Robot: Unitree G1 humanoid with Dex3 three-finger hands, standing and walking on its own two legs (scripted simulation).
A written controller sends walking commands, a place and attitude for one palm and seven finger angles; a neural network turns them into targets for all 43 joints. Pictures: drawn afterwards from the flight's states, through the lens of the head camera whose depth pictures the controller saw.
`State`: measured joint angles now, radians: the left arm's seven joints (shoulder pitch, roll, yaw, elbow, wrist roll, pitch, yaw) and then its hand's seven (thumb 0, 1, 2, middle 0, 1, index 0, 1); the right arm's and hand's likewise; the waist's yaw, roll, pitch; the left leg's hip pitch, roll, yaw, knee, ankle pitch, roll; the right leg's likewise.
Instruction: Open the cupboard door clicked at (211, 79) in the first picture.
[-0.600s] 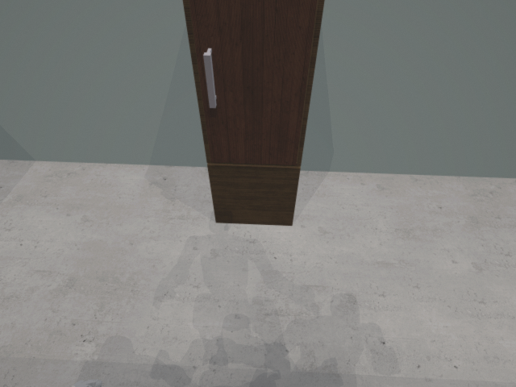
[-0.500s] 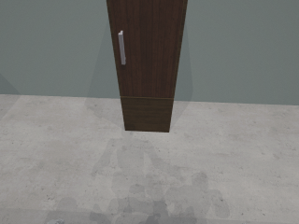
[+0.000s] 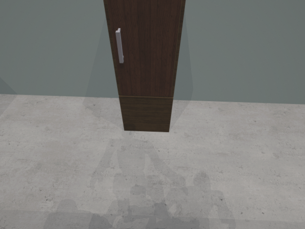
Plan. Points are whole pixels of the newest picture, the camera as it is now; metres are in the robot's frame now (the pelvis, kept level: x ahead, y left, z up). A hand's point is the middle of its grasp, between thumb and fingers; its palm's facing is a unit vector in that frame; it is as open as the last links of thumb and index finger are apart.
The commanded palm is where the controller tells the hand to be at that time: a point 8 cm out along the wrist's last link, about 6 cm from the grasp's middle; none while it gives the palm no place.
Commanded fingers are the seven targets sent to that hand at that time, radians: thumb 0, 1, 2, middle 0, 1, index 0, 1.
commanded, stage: stand and wait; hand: left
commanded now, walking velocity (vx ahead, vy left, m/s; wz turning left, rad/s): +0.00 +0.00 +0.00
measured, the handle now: (120, 46) +0.96 +0.23 +0.01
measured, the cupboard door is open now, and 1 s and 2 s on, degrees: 0 0 0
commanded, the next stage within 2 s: look at it before walking up in 0.22 s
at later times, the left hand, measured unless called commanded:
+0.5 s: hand out of the picture +0.08 +0.24 -0.15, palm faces -0.03 -0.94 -0.34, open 7.4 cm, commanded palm none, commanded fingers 0.00 0.90 0.90 -0.20 -0.30 -0.20 -0.30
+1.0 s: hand out of the picture +0.08 +0.25 -0.15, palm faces -0.03 -0.94 -0.34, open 7.4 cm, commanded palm none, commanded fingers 0.00 0.90 0.90 -0.20 -0.30 -0.20 -0.30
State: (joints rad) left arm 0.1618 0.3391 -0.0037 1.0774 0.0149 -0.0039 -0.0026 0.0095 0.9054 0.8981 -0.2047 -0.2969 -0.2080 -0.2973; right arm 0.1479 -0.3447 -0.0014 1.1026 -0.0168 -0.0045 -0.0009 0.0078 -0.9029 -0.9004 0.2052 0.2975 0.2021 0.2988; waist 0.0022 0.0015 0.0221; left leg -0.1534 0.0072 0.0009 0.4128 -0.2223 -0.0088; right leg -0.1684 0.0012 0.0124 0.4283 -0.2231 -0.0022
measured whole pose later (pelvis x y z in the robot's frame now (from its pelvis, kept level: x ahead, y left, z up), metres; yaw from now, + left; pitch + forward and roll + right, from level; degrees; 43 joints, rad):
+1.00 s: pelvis +0.01 +0.00 +0.00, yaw +0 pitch -2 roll +0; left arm 0.15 0.34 0.00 1.09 0.02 -0.01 0.00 0.01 0.91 0.90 -0.20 -0.30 -0.21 -0.30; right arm 0.12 -0.34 0.00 1.12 -0.01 -0.01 0.00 0.01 -0.90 -0.90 0.21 0.30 0.20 0.30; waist 0.00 0.00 0.03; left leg -0.12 0.01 0.01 0.36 -0.21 -0.01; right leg -0.14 0.01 0.02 0.38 -0.20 0.00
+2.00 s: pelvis +0.29 +0.01 -0.01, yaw +2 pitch -1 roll -3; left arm 0.35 0.16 0.05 1.09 0.04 -0.05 0.00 0.00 0.93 0.90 -0.20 -0.30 -0.21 -0.30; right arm 0.19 -0.17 -0.06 1.01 -0.03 -0.03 0.02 0.00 -0.92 -0.90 0.20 0.30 0.19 0.30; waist 0.03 0.00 -0.01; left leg -0.43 0.11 0.11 0.70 -0.27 0.00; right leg -0.14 -0.02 -0.19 0.45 -0.29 -0.01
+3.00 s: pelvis +0.39 +0.06 +0.00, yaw +1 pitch +0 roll -1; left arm 0.26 0.20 0.06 1.05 0.03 0.04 0.00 0.01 0.91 0.90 -0.20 -0.30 -0.20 -0.30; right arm 0.28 -0.13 -0.02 1.07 -0.03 0.00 -0.04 0.01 -0.92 -0.90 0.20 0.30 0.20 0.30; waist 0.01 -0.05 -0.01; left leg -0.14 0.01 0.04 0.39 -0.25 0.03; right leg -0.36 -0.02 -0.01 0.79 -0.35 0.03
